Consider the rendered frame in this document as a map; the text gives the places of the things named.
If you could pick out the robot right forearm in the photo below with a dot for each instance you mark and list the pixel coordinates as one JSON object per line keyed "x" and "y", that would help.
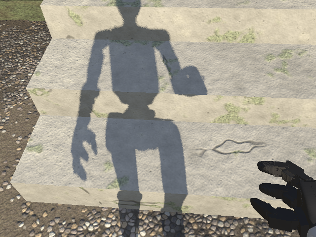
{"x": 311, "y": 232}

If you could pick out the right robot hand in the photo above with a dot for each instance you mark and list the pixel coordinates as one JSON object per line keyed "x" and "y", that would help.
{"x": 299, "y": 193}

